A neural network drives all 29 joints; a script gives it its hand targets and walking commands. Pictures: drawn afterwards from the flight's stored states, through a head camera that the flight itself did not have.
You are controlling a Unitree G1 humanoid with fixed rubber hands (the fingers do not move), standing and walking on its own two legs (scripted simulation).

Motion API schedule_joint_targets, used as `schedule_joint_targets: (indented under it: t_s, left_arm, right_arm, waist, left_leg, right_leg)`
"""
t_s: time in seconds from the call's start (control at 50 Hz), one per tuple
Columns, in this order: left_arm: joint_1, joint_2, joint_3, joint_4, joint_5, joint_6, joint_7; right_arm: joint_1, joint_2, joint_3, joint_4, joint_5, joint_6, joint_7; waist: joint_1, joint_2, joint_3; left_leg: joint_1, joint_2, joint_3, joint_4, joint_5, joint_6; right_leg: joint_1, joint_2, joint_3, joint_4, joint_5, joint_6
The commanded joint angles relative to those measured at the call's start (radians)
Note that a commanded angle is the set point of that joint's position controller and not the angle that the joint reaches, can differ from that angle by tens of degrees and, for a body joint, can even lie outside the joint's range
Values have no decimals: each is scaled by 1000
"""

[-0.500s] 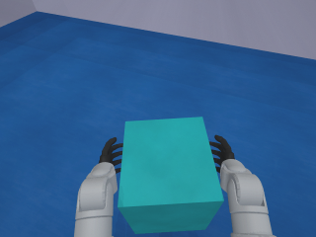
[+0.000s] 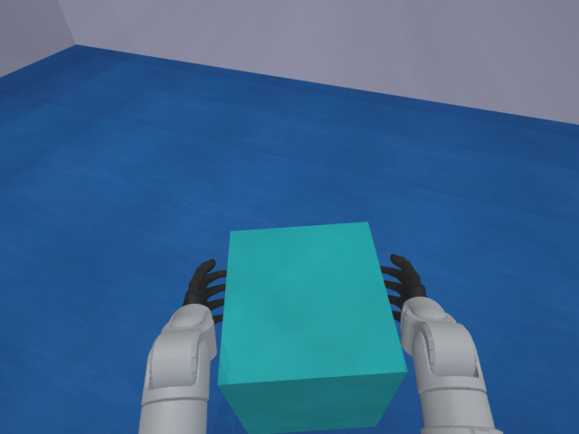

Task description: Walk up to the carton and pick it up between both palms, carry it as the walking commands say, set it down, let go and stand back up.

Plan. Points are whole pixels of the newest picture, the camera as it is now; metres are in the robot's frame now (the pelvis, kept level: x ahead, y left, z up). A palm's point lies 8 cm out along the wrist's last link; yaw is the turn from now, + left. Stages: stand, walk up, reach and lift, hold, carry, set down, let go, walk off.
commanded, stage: carry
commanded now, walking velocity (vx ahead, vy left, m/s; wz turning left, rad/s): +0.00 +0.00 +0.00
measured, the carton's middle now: (306, 332) +0.28 -0.01 -0.02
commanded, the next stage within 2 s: hold in 0.06 s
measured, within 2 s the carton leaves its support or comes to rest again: neither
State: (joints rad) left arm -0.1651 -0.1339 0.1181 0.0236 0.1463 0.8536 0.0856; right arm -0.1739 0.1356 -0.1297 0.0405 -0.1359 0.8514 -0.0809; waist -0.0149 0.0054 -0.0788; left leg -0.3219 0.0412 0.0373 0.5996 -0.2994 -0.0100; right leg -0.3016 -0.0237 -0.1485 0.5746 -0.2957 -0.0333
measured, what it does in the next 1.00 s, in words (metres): shifts its weight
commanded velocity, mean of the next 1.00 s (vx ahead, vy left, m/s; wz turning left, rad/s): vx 0.00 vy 0.00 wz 0.00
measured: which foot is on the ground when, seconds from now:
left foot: down 0.00-1.00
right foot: down 0.00-1.00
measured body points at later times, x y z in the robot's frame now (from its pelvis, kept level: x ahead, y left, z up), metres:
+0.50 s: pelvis -0.05 +0.02 +0.00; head -0.05 +0.03 +0.45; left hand +0.27 +0.15 +0.01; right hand +0.25 -0.14 +0.01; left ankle +0.01 +0.13 -0.73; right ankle +0.01 -0.09 -0.73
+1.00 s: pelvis -0.05 +0.02 -0.02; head +0.08 +0.02 +0.41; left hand +0.33 +0.14 -0.07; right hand +0.31 -0.15 -0.07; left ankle +0.01 +0.13 -0.73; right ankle +0.01 -0.09 -0.73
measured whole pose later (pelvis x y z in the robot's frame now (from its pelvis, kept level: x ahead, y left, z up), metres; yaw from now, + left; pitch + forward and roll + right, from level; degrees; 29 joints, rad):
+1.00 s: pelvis -0.05 +0.02 -0.02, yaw -3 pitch +8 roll +0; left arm -0.59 -0.17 0.44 0.59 0.35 0.36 0.00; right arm -0.58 0.16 -0.48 0.57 -0.37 0.36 0.02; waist 0.00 -0.01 0.15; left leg -0.59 -0.07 -0.08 0.74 -0.28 0.00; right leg -0.61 0.06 0.07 0.75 -0.28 -0.01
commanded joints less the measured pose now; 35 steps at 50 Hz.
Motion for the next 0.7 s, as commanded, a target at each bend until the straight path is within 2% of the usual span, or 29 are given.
schedule_joint_targets:
  t_s: [0.0, 0.02, 0.04, 0.06, 0.08, 0.1, 0.12, 0.14, 0.16, 0.18, 0.22, 0.24, 0.26, 0.3, 0.32, 0.34, 0.36, 0.38, 0.4, 0.42, 0.46, 0.48, 0.5, 0.52, 0.54, 0.56, 0.58, 0.62, 0.68]
  left_arm:
    - [-452, -737, -482, -153, -206, -41, -177]
    - [-465, -764, -530, -204, -229, -40, -180]
    - [-420, -738, -484, -124, -204, -45, -185]
    - [-344, -712, -398, 88, -87, -51, -201]
    - [-359, -713, -439, 34, -86, -95, -209]
    - [-339, -803, -497, -68, -109, -119, -218]
    - [-422, -777, -520, -104, -117, -137, -235]
    - [-430, -780, -556, -173, -148, -161, -245]
    - [-477, -779, -630, -235, -198, -171, -253]
    - [-513, -808, -674, -275, -221, -173, -253]
    - [-507, -712, -614, -169, -208, -175, -277]
    - [-478, -696, -470, -54, -148, -158, -276]
    - [-414, -714, -489, -62, -151, -154, -270]
    - [-489, -742, -450, 39, -126, -158, -280]
    - [-557, -757, -434, 44, -124, -180, -282]
    - [-571, -769, -403, 121, -106, -182, -277]
    - [-610, -823, -399, 164, -106, -193, -294]
    - [-662, -828, -353, 207, -82, -206, -296]
    - [-686, -871, -330, 275, -90, -217, -300]
    - [-772, -891, -310, 342, -89, -243, -316]
    - [-880, -957, -282, 375, -89, -279, -322]
    - [-896, -961, -242, 501, -60, -287, -331]
    - [-927, -1005, -243, 481, -60, -307, -333]
    - [-946, -1030, -218, 558, -29, -309, -319]
    - [-980, -1049, -195, 553, -27, -337, -308]
    - [-947, -1044, -171, 599, 10, -342, -308]
    - [-963, -1018, -108, 640, 32, -360, -297]
    - [-977, -1059, -114, 661, 29, -365, -289]
    - [-997, -1016, -49, 688, 66, -388, -282]
  right_arm:
    - [-451, 743, 488, -124, 196, -30, 156]
    - [-484, 770, 537, -176, 222, -32, 160]
    - [-464, 724, 497, -137, 190, -42, 161]
    - [-391, 782, 453, 67, 140, -50, 170]
    - [-409, 801, 477, 18, 142, -87, 178]
    - [-404, 881, 557, -58, 179, -115, 192]
    - [-459, 908, 594, -37, 185, -121, 189]
    - [-532, 910, 641, -161, 220, -151, 189]
    - [-557, 907, 678, -211, 243, -164, 181]
    - [-539, 934, 696, -235, 241, -169, 171]
    - [-505, 904, 644, -132, 222, -159, 169]
    - [-444, 833, 573, 15, 191, -150, 188]
    - [-400, 854, 600, -2, 199, -156, 195]
    - [-447, 869, 529, 100, 184, -149, 218]
    - [-553, 898, 518, 113, 180, -174, 236]
    - [-562, 878, 476, 185, 150, -187, 250]
    - [-648, 893, 465, 163, 167, -213, 260]
    - [-733, 931, 479, 210, 151, -225, 273]
    - [-800, 924, 450, 244, 137, -241, 283]
    - [-824, 964, 401, 357, 102, -249, 290]
    - [-947, 987, 375, 372, 85, -309, 303]
    - [-939, 945, 265, 468, 15, -320, 298]
    - [-970, 977, 278, 452, 14, -344, 300]
    - [-1022, 895, 236, 502, -4, -360, 319]
    - [-1092, 908, 234, 510, -40, -381, 335]
    - [-1076, 874, 183, 511, -44, -401, 334]
    - [-1135, 867, 177, 524, -69, -413, 339]
    - [-1135, 886, 161, 568, -66, -425, 345]
    - [-1159, 870, 107, 587, -107, -443, 331]
  waist:
    - [-3, 11, -331]
    - [-4, 21, -306]
    - [-1, 15, -306]
    - [87, -98, -4]
    - [73, -83, -13]
    - [89, -84, -196]
    - [75, -120, -158]
    - [97, -95, -279]
    - [50, -95, -389]
    - [34, -77, -398]
    - [34, -66, -297]
    - [54, 5, -240]
    - [80, 13, -227]
    - [72, 21, -98]
    - [114, 0, -127]
    - [117, 47, -85]
    - [86, 52, -69]
    - [150, 64, -85]
    - [107, 36, -67]
    - [96, 4, -40]
    - [87, -5, -179]
    - [38, 14, -148]
    - [43, 8, -209]
    - [43, 154, -220]
    - [42, 46, -191]
    - [21, 115, -174]
    - [69, 40, -145]
    - [46, 50, -194]
    - [33, -12, -161]
  left_leg:
    - [53, 112, -87, -93, 310, 39]
    - [57, 117, -84, -104, 300, 43]
    - [34, 121, -94, -103, 310, 37]
    - [132, -139, -109, -153, 228, 40]
    - [159, -125, -114, -170, 278, 54]
    - [214, -125, -133, -165, 438, 50]
    - [119, -127, -145, -162, 352, 51]
    - [121, -133, -139, -165, 412, 60]
    - [160, -132, -143, -167, 449, 64]
    - [176, -130, -150, -174, 467, 58]
    - [168, -135, -127, -190, 345, 60]
    - [129, -133, -96, -209, 307, 41]
    - [166, -118, -102, -217, 291, 38]
    - [127, -123, -107, -231, 184, 48]
    - [133, -115, -99, -219, 127, 48]
    - [81, -113, -92, -216, 105, 37]
    - [73, -113, -102, -220, 23, 47]
    - [28, -102, -101, -214, -41, 50]
    - [58, -96, -108, -205, -73, 56]
    - [-4, -92, -108, -194, -160, 64]
    - [43, -83, -122, -174, -180, 59]
    - [16, -72, -132, -168, -236, 58]
    - [37, -71, -127, -161, -216, 60]
    - [16, -49, -178, -212, -349, 59]
    - [-2, -37, -191, -205, -368, 61]
    - [6, -42, -194, -224, -348, 64]
    - [-48, -36, -197, -198, -356, 66]
    - [4, -50, -193, -170, -293, 53]
    - [26, -62, -181, -134, -256, 50]
  right_leg:
    - [200, -128, 130, -85, 332, 8]
    - [184, -139, 148, -91, 305, 1]
    - [193, -136, 132, -81, 278, 0]
    - [243, 56, 243, -146, 331, 60]
    - [250, 42, 266, -140, 477, 49]
    - [360, 52, 275, -102, 714, 42]
    - [416, 37, 272, -102, 680, 52]
    - [490, 42, 262, -81, 739, 53]
    - [528, 48, 240, -80, 745, 62]
    - [525, 51, 246, -81, 753, 57]
    - [444, 37, 250, -116, 619, 69]
    - [437, 59, 307, -169, 528, 50]
    - [450, 53, 317, -175, 475, 38]
    - [339, 77, 297, -183, 308, 36]
    - [309, 78, 286, -203, 174, 22]
    - [263, 76, 283, -185, 136, 11]
    - [238, 85, 269, -182, 63, 6]
    - [265, 67, 280, -161, -6, -1]
    - [179, 73, 270, -162, -67, -5]
    - [167, 70, 280, -156, -158, -6]
    - [166, 71, 283, -123, -173, -14]
    - [125, 78, 274, -104, -220, -9]
    - [169, 87, 273, -84, -195, -10]
    - [163, 110, 247, -14, -184, -10]
    - [136, 114, 242, -12, -209, -6]
    - [99, 128, 221, 13, -141, -2]
    - [86, 113, 233, 17, -206, -1]
    - [56, 105, 229, 20, -178, -2]
    - [-20, 99, 232, 8, -205, -2]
